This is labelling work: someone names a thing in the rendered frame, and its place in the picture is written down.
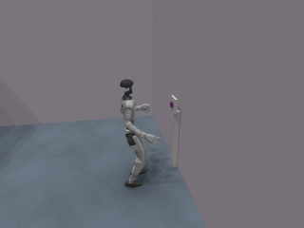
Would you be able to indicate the right robot upper arm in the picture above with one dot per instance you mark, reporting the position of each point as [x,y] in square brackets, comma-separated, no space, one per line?
[128,107]

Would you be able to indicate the humanoid robot head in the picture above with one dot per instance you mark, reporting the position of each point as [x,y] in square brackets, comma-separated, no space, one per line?
[127,83]

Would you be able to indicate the left robot foot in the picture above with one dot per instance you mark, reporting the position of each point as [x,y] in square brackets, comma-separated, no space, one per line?
[142,172]

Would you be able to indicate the robot right forearm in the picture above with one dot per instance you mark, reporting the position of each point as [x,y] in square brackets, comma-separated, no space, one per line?
[132,128]

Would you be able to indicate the panel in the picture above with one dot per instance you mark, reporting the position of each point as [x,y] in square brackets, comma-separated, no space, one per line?
[176,130]

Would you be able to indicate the left robot hand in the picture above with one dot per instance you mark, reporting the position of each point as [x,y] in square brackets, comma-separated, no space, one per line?
[145,107]

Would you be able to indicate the right robot hand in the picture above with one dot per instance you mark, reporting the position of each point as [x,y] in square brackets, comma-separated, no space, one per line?
[151,138]

